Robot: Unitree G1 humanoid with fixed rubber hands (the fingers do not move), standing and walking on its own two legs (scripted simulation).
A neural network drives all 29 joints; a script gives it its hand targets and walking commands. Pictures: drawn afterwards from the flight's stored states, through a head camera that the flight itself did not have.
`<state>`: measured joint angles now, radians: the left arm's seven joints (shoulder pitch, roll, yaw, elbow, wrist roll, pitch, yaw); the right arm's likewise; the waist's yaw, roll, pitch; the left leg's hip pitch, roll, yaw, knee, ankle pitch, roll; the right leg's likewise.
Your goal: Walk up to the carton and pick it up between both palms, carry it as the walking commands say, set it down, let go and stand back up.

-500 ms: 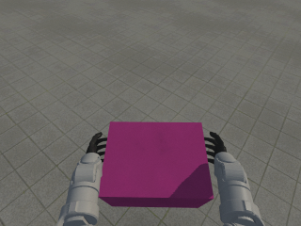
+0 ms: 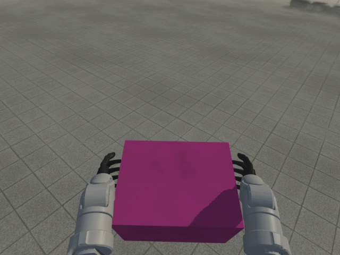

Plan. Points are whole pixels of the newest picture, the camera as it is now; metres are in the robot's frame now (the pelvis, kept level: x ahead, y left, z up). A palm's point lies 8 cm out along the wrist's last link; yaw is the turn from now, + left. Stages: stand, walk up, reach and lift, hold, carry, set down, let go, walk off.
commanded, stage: reach and lift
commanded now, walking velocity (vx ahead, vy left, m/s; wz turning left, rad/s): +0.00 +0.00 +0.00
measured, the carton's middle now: (175, 192) +0.30 +0.00 -0.03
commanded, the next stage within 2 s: hold in 0.86 s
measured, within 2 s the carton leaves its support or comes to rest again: neither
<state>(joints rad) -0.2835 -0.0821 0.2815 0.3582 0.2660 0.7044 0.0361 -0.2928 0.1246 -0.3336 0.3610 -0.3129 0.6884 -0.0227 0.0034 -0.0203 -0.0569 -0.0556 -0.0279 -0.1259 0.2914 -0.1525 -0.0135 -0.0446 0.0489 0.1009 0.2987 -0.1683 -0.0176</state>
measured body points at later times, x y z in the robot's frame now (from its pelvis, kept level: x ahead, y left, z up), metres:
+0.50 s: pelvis +0.00 +0.01 +0.00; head -0.05 +0.02 +0.45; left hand +0.29 +0.19 +0.02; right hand +0.29 -0.18 +0.03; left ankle +0.01 +0.13 -0.75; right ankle +0.00 -0.11 -0.75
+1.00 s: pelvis +0.00 +0.00 +0.00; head -0.05 +0.01 +0.45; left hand +0.28 +0.19 +0.02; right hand +0.28 -0.18 +0.03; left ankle +0.01 +0.13 -0.75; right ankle +0.00 -0.11 -0.75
